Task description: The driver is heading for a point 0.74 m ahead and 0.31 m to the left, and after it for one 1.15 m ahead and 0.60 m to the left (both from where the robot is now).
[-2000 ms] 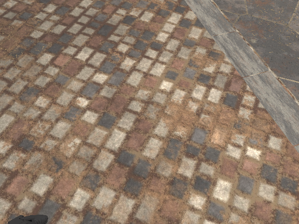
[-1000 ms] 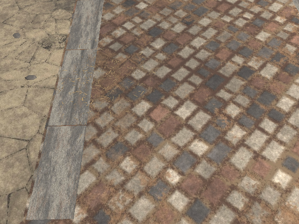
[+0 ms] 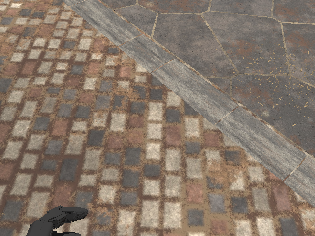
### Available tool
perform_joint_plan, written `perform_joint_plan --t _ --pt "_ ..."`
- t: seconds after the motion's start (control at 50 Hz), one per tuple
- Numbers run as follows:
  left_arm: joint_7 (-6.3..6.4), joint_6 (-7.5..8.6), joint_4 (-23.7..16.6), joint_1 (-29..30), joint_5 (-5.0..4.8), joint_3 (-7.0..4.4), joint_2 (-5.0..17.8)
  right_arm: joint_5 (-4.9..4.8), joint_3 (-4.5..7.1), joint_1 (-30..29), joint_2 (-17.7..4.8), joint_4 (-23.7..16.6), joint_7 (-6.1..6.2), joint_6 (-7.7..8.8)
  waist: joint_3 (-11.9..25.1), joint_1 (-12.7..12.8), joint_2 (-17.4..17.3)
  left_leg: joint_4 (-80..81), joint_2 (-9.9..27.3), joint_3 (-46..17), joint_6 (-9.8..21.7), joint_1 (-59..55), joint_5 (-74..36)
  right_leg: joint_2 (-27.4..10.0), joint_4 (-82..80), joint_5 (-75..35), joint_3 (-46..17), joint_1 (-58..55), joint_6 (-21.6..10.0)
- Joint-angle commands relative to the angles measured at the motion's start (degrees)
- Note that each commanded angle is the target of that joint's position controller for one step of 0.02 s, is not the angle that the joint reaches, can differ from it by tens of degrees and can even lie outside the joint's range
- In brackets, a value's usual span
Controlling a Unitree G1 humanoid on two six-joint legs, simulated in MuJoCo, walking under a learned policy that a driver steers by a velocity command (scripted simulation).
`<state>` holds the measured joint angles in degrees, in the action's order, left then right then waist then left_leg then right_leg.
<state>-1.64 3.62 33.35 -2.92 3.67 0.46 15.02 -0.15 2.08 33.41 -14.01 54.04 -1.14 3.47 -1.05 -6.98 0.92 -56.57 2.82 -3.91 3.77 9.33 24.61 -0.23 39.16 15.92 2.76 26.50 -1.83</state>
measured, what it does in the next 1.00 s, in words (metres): walks ahead, turning left: left foot, then right foot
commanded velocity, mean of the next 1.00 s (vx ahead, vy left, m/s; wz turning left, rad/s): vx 0.84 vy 0.00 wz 0.88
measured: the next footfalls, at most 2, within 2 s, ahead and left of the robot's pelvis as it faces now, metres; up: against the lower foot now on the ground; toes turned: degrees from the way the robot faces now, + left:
left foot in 0.38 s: +0.50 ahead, +0.11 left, +0.00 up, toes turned +22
right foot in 0.78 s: +0.95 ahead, +0.16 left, +0.00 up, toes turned +43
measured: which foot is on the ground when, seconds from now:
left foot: up 0.00-0.36, down 0.38-0.78, up 0.80-1.00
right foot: down 0.00-0.38, up 0.40-0.76, down 0.78-1.00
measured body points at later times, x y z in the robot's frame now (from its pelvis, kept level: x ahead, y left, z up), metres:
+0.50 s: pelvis +0.43 +0.08 -0.01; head +0.46 +0.08 +0.44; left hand +0.45 +0.36 -0.11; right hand +0.62 -0.16 -0.13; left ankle +0.46 +0.10 -0.72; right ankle +0.37 -0.12 -0.59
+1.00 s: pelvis +0.81 +0.20 +0.02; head +0.84 +0.26 +0.46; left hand +0.67 +0.47 -0.09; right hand +1.16 +0.15 -0.06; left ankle +0.74 +0.28 -0.64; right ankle +0.92 +0.14 -0.72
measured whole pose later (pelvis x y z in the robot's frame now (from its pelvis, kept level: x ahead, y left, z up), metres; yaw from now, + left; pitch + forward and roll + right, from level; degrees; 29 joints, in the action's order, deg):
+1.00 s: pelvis +0.81 +0.20 +0.02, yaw +54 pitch +0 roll -3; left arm 1.5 3.8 39.9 -9.4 0.4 -3.0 16.8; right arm -2.4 5.3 9.1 -22.2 35.1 0.7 -2.1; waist -8.2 0.9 -2.0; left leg -67.1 3.4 -0.2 -3.6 34.8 21.9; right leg -1.9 25.2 11.7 10.7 13.4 0.1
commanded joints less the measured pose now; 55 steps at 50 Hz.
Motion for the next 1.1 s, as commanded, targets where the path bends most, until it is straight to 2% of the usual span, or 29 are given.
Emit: perform_joint_plan --t 0.02,0.04,0.08,0.12,0.18,0.24,0.3,0.34,0.36,0.38,0.4,0.42,0.46,0.5,0.58,0.66,0.7,0.74,0.76,0.78,0.8,0.82,0.84,0.86,0.9,0.92,0.96,1.04,1.1 --pt "1.74 0.30 3.91 -17.66 -0.36 -4.50 10.11 -0.21 1.74 -14.46 -7.52 -10.39 -0.42 1.34 4.46 12.67 3.54 -18.54 2.30 -1.06 3.05 36.64 -9.75 -20.50 -24.41 18.37 -29.42 -32.65 -5.86" --pt "1.49 0.64 4.41 -16.44 -0.40 -3.62 6.94 0.42 1.83 -14.71 -6.53 -8.84 -0.76 0.57 0.53 10.93 3.14 -16.34 3.50 -1.45 2.40 33.69 -10.55 -16.84 -24.84 6.82 -20.95 -27.16 -3.93" --pt "1.94 1.22 5.97 -15.51 -1.75 -3.22 5.18 1.51 1.45 -12.34 -4.15 -8.37 -1.66 -1.47 -1.20 7.54 7.62 -16.24 4.63 -0.22 0.59 32.68 -10.60 -16.00 -28.92 5.57 -15.29 -22.10 -4.46" --pt "1.51 2.31 8.33 -16.33 -2.62 -2.74 2.91 1.58 1.40 -17.41 -3.23 -10.01 -2.48 -2.84 -5.28 6.75 4.59 -16.52 4.77 0.65 0.39 37.75 -13.05 -14.00 -31.27 -4.06 -7.20 -22.36 -3.24" --pt "1.41 3.61 10.09 -15.83 -2.42 -2.83 3.00 1.66 0.38 -24.84 -2.34 -14.28 -3.55 -2.88 -8.07 5.01 5.66 -9.40 4.71 3.21 0.85 38.26 -21.14 -12.51 -33.49 -18.00 3.62 -19.48 -2.48" --pt "2.22 3.76 11.71 -16.24 -2.34 -3.22 5.21 1.48 -0.51 -31.69 -3.35 -17.04 -4.84 -2.43 -9.22 5.22 1.19 6.62 1.75 10.84 3.23 30.20 -27.15 -9.85 -35.65 -32.05 12.04 -19.28 -0.69" --pt "3.28 3.09 12.39 -18.59 -2.23 -4.41 11.39 1.04 -0.38 -28.82 -5.41 -16.39 -4.56 -2.53 -2.96 2.34 3.33 12.02 -5.60 16.31 6.26 17.74 -25.52 -11.76 -24.70 -71.51 13.45 -27.43 0.68" --pt "3.96 0.97 10.83 -14.45 -1.42 -5.62 15.33 0.88 1.54 -11.48 -10.23 -11.82 -3.28 -2.71 6.94 -7.11 5.96 11.41 -9.00 14.37 8.62 -0.24 -18.11 -13.79 -1.49 -82.85 11.82 -27.06 0.28" --pt "3.66 0.16 9.77 -12.21 -1.12 -5.67 15.30 1.11 3.28 0.34 -13.37 -8.04 -2.11 -2.67 12.03 -11.62 3.90 16.01 -9.40 10.24 10.45 -14.63 -15.39 -13.23 16.52 -73.27 10.45 -20.44 -0.51" --pt "2.31 0.35 9.59 -11.14 -1.27 -5.06 11.55 -0.21 5.34 -1.33 -16.55 -7.69 -0.56 -3.45 9.18 -9.05 -7.46 20.84 -6.58 2.70 12.21 -22.08 -10.88 -2.46 40.20 -20.19 10.27 -6.12 1.18" --pt "1.55 1.59 3.84 -18.86 -1.61 -2.87 5.27 2.37 6.15 -9.69 -23.86 -10.92 -0.36 -4.22 13.15 3.17 -19.00 26.33 8.39 -29.86 23.01 -33.75 -11.94 3.79 60.67 13.65 3.28 18.15 4.34" --pt "1.86 3.04 1.64 -12.85 -1.22 -2.74 8.62 1.51 6.63 -8.45 -22.83 -12.95 -0.04 -4.34 18.84 -1.53 -7.02 37.36 11.00 -42.10 25.04 -34.36 1.19 2.05 59.94 8.76 -7.88 22.87 2.96" --pt "1.91 3.85 1.26 -9.20 -1.02 -2.17 8.89 1.22 5.25 -11.14 -16.71 -10.79 0.92 -3.16 2.29 4.31 3.53 44.05 8.92 -36.72 18.96 -14.20 1.18 -3.97 45.18 3.92 -8.38 20.74 2.46" --pt "2.01 1.44 2.28 -11.18 0.93 -1.42 7.77 1.04 4.08 -15.36 -14.20 -11.53 1.33 -1.33 -1.78 9.14 3.89 43.79 3.33 -26.81 17.28 0.73 -8.15 -6.47 38.33 5.14 -8.16 12.55 3.87" --pt "1.11 -0.71 -2.03 -1.86 0.25 -0.29 5.43 0.58 3.74 -14.70 -13.53 -11.64 0.82 0.81 -5.82 8.22 1.73 47.59 -2.61 -18.88 16.24 15.55 -14.99 -7.93 18.12 -2.34 -3.95 6.15 6.83" --pt "0.38 -0.12 -4.30 5.63 -1.97 0.31 4.54 -0.05 4.69 -11.65 -14.50 -11.00 0.11 1.03 -3.18 3.29 -1.89 45.68 -4.20 -17.61 11.31 10.06 -28.27 -3.70 -0.45 -21.62 -2.75 -1.26 5.30" --pt "0.72 0.24 -4.67 6.26 -1.99 -0.07 5.88 -0.06 5.14 -10.23 -15.18 -10.39 0.29 0.71 -2.28 2.45 -2.45 41.27 -3.32 -18.50 9.37 3.44 -38.28 -1.60 -5.85 -20.93 -3.08 -3.00 4.26" --pt "1.95 0.86 -2.89 0.14 -1.33 -1.23 8.70 0.17 5.65 -9.95 -16.69 -10.07 0.93 0.16 2.13 4.74 -2.27 29.36 -4.73 -19.04 5.31 -2.21 -55.24 2.75 -10.02 -15.92 -3.25 -11.18 3.27" --pt "2.71 1.47 -1.25 -7.30 -1.54 -2.12 10.65 0.04 5.95 -11.84 -18.02 -10.40 0.94 0.23 6.09 9.24 -2.81 18.66 -6.04 -18.84 2.99 -1.70 -57.38 2.25 -12.33 -17.81 -4.16 -19.66 2.71" --pt "3.41 2.23 1.25 -17.97 -1.14 -3.24 13.46 -0.45 5.43 -14.54 -15.73 -11.46 0.82 0.66 11.26 14.65 -2.79 5.32 -8.33 -17.31 1.05 4.46 -49.22 -2.93 -12.03 -19.87 -7.18 -32.63 1.62" --pt "3.91 2.49 2.91 -26.49 0.26 -3.99 16.56 -0.65 3.12 -13.21 -6.06 -13.29 1.49 0.69 18.30 14.74 9.15 -13.64 -12.96 -9.45 0.39 16.42 4.88 -21.25 -6.95 -37.42 -19.64 -47.39 0.22" --pt "3.07 2.46 1.35 -21.04 -3.42 -4.76 16.02 -3.31 0.80 -2.52 -3.66 -15.85 1.48 -0.11 30.60 7.96 26.56 -27.44 -11.46 -9.23 -2.65 29.43 12.49 -30.35 -11.41 -29.41 -44.80 -59.26 -9.28" --pt "3.43 1.62 -1.85 -14.71 -3.19 -4.25 10.84 -3.65 2.13 -6.38 -10.11 -15.35 2.15 -1.55 24.92 10.11 16.57 -28.84 -5.36 -7.28 -4.47 31.61 6.06 -26.67 -13.70 -23.32 -38.74 -52.11 -8.18" --pt "3.75 1.13 -2.04 -11.32 -2.65 -3.63 7.51 -3.50 3.21 -13.38 -13.22 -17.35 2.28 -2.63 16.06 10.97 9.74 -27.24 -3.30 -3.74 -5.70 31.93 1.63 -23.41 -14.31 -26.92 -26.62 -43.08 -6.81" --pt "3.26 1.00 -0.56 -6.79 -2.24 -3.72 6.78 -2.11 4.23 -18.18 -13.25 -19.16 2.39 -4.27 5.78 8.37 0.66 -24.01 0.21 -1.12 -6.81 29.36 -0.47 -17.21 -17.05 -35.97 -14.17 -28.47 -5.66" --pt "3.16 1.21 0.56 -5.57 -2.45 -4.17 7.50 -2.41 3.88 -15.60 -10.83 -20.17 2.09 -4.87 3.87 5.93 5.71 -21.00 1.94 -0.93 -7.18 27.54 -1.05 -17.20 -18.69 -36.26 -10.69 -23.88 -6.60" --pt "3.03 1.25 2.32 -2.13 -3.73 -4.59 6.65 -2.44 2.68 -17.12 -7.03 -21.83 1.78 -5.69 0.29 5.26 8.76 -11.84 3.76 1.14 -8.09 26.46 -1.28 -16.33 -22.52 -36.55 -3.83 -17.93 -7.54" --pt "3.35 0.59 3.39 1.56 -4.43 -6.55 11.11 -1.43 2.41 -20.66 -7.00 -22.79 0.10 -6.05 3.79 5.39 3.63 6.32 4.06 3.86 -6.11 19.30 -16.88 -16.30 -22.29 -37.80 4.60 -19.14 -7.48" --pt "2.76 0.09 4.13 2.70 -5.78 -7.11 12.40 -1.38 3.55 -22.42 -9.44 -22.95 -1.24 -6.87 3.54 5.18 3.18 13.58 2.37 6.74 -3.36 14.36 -20.75 -15.91 -19.41 -36.51 8.67 -20.71 -5.91"
Keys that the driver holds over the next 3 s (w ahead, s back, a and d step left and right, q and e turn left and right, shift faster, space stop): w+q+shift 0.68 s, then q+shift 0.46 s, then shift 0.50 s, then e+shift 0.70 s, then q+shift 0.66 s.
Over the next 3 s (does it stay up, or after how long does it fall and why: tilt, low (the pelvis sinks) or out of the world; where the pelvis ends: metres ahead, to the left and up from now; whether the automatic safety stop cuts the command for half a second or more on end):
stays up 1.00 0.37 0.03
